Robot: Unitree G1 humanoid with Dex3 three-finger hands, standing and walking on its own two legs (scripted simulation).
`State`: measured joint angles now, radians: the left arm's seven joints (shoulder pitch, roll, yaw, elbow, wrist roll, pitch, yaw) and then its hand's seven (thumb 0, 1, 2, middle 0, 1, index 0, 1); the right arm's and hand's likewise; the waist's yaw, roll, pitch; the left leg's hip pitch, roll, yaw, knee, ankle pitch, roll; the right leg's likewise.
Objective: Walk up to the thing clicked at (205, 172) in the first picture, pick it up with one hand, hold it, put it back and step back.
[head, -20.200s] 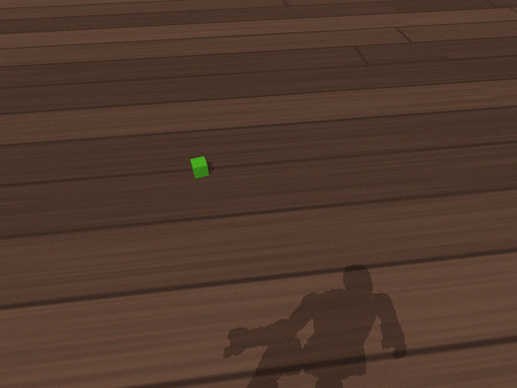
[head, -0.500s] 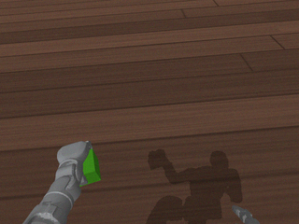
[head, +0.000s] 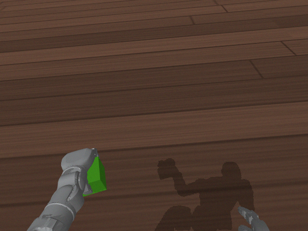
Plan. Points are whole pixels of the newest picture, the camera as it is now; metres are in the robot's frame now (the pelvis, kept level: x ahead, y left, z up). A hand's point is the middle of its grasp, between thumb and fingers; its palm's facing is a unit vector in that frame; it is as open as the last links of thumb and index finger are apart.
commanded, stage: hold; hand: left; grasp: from above
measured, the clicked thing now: (90, 176) +0.30 +0.22 -0.08
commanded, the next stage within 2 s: crouch in 0.98 s
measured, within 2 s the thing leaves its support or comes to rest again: neither
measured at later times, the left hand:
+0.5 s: hand (82, 173) +0.29 +0.22 -0.03, palm faces -0.42 -0.14 -0.90, open 10.9 cm
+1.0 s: hand (81, 166) +0.31 +0.23 -0.03, palm faces -0.42 -0.13 -0.90, open 10.9 cm
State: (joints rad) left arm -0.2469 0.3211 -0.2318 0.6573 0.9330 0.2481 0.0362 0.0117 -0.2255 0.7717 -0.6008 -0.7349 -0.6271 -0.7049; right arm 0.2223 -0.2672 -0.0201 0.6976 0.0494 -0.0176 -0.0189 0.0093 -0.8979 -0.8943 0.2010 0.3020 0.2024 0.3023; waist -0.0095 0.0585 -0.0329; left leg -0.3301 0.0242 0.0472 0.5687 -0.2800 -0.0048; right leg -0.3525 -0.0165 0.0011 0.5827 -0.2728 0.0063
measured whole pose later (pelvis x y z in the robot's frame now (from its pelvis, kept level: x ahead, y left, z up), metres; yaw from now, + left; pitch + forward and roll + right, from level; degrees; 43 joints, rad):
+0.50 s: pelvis +0.00 +0.00 +0.00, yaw +0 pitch +1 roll +1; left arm -0.23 0.34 -0.24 0.57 0.93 0.28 -0.04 0.01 -0.22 0.76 -0.59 -0.74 -0.62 -0.71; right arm 0.19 -0.26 0.00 0.68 0.06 -0.01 -0.03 0.01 -0.90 -0.90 0.20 0.30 0.20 0.30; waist 0.01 0.06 -0.02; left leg -0.27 0.02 0.05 0.51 -0.25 -0.01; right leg -0.30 -0.02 0.00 0.53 -0.25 0.01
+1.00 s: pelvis +0.02 +0.00 +0.01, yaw +0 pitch +2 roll +0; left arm -0.25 0.35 -0.23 0.59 0.94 0.24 -0.04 0.01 -0.22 0.77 -0.60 -0.74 -0.63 -0.70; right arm 0.22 -0.26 -0.02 0.69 0.06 0.01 -0.03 0.01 -0.90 -0.90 0.20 0.30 0.20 0.30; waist 0.01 0.06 -0.02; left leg -0.25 0.02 0.05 0.48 -0.26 0.00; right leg -0.27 -0.02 0.01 0.50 -0.25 0.01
